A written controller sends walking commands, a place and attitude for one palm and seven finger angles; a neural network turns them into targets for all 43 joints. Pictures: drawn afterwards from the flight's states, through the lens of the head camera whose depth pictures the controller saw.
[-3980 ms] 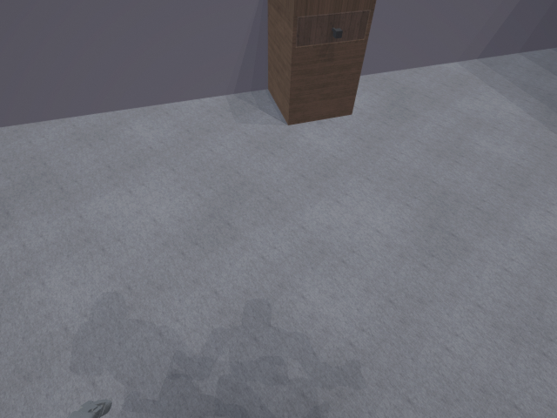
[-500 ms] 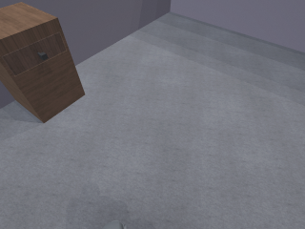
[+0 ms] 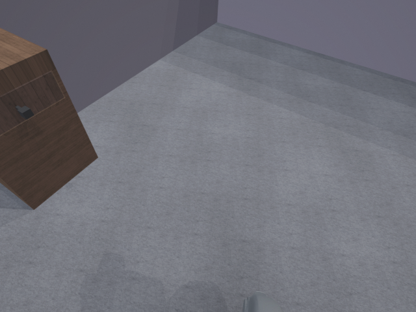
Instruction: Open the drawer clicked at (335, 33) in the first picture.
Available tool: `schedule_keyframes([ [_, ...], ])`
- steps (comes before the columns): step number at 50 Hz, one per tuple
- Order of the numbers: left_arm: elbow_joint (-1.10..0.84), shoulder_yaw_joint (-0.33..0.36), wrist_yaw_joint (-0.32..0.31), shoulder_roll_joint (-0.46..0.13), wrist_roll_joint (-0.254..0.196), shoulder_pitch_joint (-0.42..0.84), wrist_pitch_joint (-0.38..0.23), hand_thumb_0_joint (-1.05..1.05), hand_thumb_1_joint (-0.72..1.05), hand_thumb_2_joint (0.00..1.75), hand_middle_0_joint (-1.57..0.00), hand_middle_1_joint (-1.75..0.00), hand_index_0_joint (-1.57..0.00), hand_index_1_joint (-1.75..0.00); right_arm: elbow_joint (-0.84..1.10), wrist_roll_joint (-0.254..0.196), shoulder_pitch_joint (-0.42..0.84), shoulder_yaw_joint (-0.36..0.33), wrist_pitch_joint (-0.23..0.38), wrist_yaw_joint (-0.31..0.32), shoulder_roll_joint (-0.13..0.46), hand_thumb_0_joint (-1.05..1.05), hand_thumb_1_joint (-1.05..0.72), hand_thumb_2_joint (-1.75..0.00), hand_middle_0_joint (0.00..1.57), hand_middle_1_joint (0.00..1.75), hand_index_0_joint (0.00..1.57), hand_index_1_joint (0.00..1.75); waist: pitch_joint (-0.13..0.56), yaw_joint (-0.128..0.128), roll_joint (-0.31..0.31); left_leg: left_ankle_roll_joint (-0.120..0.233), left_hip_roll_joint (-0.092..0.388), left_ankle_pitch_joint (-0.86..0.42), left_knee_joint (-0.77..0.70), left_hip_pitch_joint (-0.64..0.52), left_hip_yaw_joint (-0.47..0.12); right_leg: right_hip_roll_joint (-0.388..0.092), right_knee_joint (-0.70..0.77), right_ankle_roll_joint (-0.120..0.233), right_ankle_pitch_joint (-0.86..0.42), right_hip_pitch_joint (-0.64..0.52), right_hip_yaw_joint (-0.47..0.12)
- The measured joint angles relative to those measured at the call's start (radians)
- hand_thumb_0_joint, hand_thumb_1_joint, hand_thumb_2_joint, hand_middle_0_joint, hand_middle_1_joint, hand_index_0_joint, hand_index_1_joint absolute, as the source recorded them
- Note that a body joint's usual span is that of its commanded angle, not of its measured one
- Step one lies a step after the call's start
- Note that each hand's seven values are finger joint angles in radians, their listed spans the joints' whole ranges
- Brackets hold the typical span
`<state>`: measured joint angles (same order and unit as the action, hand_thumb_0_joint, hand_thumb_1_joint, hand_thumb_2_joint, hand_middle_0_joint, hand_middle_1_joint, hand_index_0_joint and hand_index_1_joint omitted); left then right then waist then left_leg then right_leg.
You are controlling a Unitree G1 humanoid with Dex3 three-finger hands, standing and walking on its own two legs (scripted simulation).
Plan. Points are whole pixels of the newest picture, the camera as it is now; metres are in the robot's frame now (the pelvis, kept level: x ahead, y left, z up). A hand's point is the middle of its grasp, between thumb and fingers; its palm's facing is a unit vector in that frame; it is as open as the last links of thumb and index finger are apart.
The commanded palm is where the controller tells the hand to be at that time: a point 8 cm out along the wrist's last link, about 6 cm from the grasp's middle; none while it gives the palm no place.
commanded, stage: walk to a spot facing it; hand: left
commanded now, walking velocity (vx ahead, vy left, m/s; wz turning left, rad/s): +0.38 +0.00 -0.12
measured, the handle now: (23, 110) +0.85 +0.79 -0.23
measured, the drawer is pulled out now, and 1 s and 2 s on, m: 0.00 0.00 0.00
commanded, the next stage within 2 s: turn to face it in 1.16 s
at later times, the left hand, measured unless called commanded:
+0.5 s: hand (146, 272) +0.24 +0.16 -0.18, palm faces +0.07 -0.98 -0.17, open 7.3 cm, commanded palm none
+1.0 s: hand (160, 164) +0.56 +0.18 -0.17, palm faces -0.10 -0.98 -0.17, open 7.4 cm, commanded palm none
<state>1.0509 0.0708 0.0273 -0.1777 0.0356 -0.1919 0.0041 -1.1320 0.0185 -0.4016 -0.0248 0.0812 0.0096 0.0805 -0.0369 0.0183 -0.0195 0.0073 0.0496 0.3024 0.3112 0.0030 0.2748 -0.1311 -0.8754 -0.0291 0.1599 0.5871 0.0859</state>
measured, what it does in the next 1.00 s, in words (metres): walks ahead: right foot, then left foot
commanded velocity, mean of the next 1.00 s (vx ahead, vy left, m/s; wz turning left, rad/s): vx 0.38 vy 0.00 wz -0.10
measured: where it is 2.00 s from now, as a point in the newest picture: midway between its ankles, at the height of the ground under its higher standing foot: (218, 202)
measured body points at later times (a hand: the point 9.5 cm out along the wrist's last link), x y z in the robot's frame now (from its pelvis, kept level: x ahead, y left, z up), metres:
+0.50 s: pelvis +0.24 -0.02 +0.00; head +0.25 -0.01 +0.44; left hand +0.23 +0.21 -0.17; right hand +0.33 -0.27 -0.14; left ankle +0.33 +0.11 -0.72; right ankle +0.19 -0.13 -0.74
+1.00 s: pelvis +0.47 +0.00 +0.00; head +0.51 +0.00 +0.44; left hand +0.57 +0.23 -0.16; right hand +0.37 -0.21 -0.16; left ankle +0.37 +0.10 -0.74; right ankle +0.57 -0.14 -0.71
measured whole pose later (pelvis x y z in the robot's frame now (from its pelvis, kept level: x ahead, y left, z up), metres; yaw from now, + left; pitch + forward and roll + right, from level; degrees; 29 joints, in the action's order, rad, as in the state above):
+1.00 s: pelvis +0.47 +0.00 +0.00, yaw -5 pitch +1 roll +0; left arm 1.04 0.07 0.03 -0.18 0.04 -0.14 0.00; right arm -1.14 0.02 -0.42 -0.04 0.07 0.01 0.14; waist -0.06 0.04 -0.01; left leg -0.01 0.05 0.34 0.32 -0.03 0.29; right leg -0.11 -0.73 -0.01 0.18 0.55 0.11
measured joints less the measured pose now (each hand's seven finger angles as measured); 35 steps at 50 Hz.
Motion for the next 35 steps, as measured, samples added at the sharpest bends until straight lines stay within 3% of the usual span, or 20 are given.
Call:
schedule_keyframes([
  [6,-0.023,-0.006,0.003,0.013,0.0,0.062,-0.025,0.01,0.91,0.9,-0.2,-0.3,-0.19,-0.3,-0.049,0.005,-0.075,-0.008,-0.014,-0.001,-0.001,0.01,-0.9,-0.9,0.2,0.3,0.21,0.3,-0.032,0.042,0.037,-0.057,0.038,0.137,0.085,-0.076,0.015,0.055,0.262,0.051,0.022,-0.104,0.052],
  [8,-0.034,-0.005,-0.001,0.013,0.003,0.07,-0.06,0.01,0.91,0.9,-0.2,-0.3,-0.19,-0.3,-0.069,-0.004,-0.09,-0.009,-0.027,-0.007,0.0,0.01,-0.9,-0.9,0.2,0.3,0.21,0.3,-0.035,0.031,0.042,-0.046,0.077,0.202,0.327,-0.004,-0.02,0.071,0.261,0.088,-0.03,-0.133,0.064],
  [9,-0.037,-0.006,-0.006,0.017,-0.001,0.073,-0.073,0.01,0.91,0.9,-0.2,-0.3,-0.19,-0.3,-0.073,-0.009,-0.079,-0.009,-0.038,-0.009,0.006,0.01,-0.9,-0.9,0.2,0.3,0.21,0.3,-0.041,0.025,0.049,-0.033,0.083,0.211,0.511,0.07,-0.077,0.077,0.219,0.096,0.005,-0.133,0.071],
  [11,-0.035,-0.009,-0.012,0.025,-0.009,0.064,-0.081,0.01,0.91,0.9,-0.2,-0.3,-0.2,-0.3,-0.068,-0.011,-0.045,-0.016,-0.053,-0.011,0.023,0.01,-0.9,-0.9,0.2,0.3,0.21,0.3,-0.041,0.018,0.052,-0.014,0.071,0.168,0.811,0.221,-0.165,0.087,0.21,0.097,0.072,-0.168,0.08],
  [13,-0.024,-0.011,-0.023,0.035,-0.013,0.04,-0.081,0.0,0.91,0.9,-0.2,-0.3,-0.2,-0.3,-0.045,-0.005,0.001,-0.024,-0.058,-0.008,0.045,0.01,-0.9,-0.9,0.2,0.3,0.2,0.3,-0.028,0.013,0.054,-0.007,0.077,0.089,0.93,0.345,-0.194,0.1,0.266,0.086,0.08,-0.223,0.086],
  [16,-0.009,0.003,-0.044,0.02,-0.013,-0.001,-0.087,-0.01,0.95,0.9,-0.2,-0.3,-0.2,-0.3,0.011,0.003,0.072,-0.033,-0.056,-0.006,0.074,0.01,-0.91,-0.9,0.2,0.3,0.2,0.3,0.002,0.011,0.053,-0.02,0.1,0.021,0.88,0.475,-0.197,0.116,0.364,0.085,0.067,-0.298,0.093],
  [20,0.026,-0.011,-0.036,0.006,-0.006,-0.055,-0.081,-0.01,0.94,0.9,-0.2,-0.3,-0.2,-0.3,0.08,0.003,0.159,-0.04,-0.053,-0.015,0.101,0.01,-0.91,-0.9,0.19,0.3,0.2,0.3,0.031,0.003,0.047,-0.039,0.116,-0.04,0.669,0.541,-0.179,0.123,0.452,0.074,0.072,-0.384,0.093],
  [28,0.068,-0.021,-0.022,0.008,-0.005,-0.149,-0.069,0.0,0.91,0.9,-0.2,-0.3,-0.2,-0.3,0.14,0.001,0.266,-0.032,-0.037,-0.041,0.112,0.01,-0.91,-0.9,0.19,0.3,0.2,0.3,0.023,-0.051,0.022,-0.03,0.086,-0.088,0.316,0.437,-0.133,0.108,0.453,0.012,0.188,-0.524,0.098],
  [30,0.078,-0.018,-0.02,0.006,-0.01,-0.169,-0.058,0.0,0.91,0.9,-0.2,-0.3,-0.2,-0.3,0.149,0.008,0.279,-0.027,-0.016,-0.037,0.106,0.01,-0.91,-0.9,0.19,0.3,0.2,0.3,0.01,-0.054,-0.002,0.01,0.061,-0.106,0.296,0.396,-0.108,0.071,0.323,0.007,0.259,-0.499,0.08],
  [32,0.086,-0.019,-0.017,0.006,-0.012,-0.166,-0.038,0.01,0.91,0.9,-0.2,-0.3,-0.2,-0.3,0.157,0.012,0.278,-0.02,0.0,-0.028,0.096,0.01,-0.91,-0.9,0.19,0.3,0.2,0.3,-0.006,-0.05,-0.009,0.039,0.053,-0.056,0.332,0.374,-0.089,0.066,0.032,0.024,0.321,-0.39,0.019],
  [35,0.086,-0.011,-0.01,0.002,-0.007,-0.141,-0.026,0.01,0.91,0.9,-0.2,-0.3,-0.2,-0.3,0.146,0.01,0.238,-0.012,0.005,-0.013,0.075,0.0,-0.91,-0.9,0.19,0.3,0.2,0.3,-0.012,-0.038,-0.006,0.038,0.039,-0.037,0.268,0.297,-0.072,0.059,-0.262,0.032,0.244,-0.227,-0.017],
])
